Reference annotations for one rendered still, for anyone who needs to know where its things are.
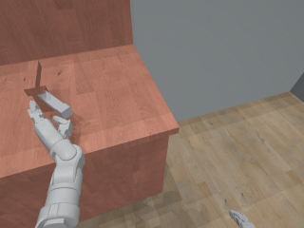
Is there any right robot hand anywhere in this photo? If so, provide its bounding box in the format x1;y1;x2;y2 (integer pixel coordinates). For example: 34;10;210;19
229;210;256;228

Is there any left robot hand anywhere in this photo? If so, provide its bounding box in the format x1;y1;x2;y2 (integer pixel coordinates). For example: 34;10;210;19
28;100;73;152

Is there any robot left forearm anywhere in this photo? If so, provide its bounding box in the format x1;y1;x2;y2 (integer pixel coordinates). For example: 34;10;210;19
35;139;86;228

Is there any tap lever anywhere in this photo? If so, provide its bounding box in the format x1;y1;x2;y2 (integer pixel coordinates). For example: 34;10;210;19
37;90;73;119

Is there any counter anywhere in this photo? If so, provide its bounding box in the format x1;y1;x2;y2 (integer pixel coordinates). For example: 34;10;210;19
0;0;180;228

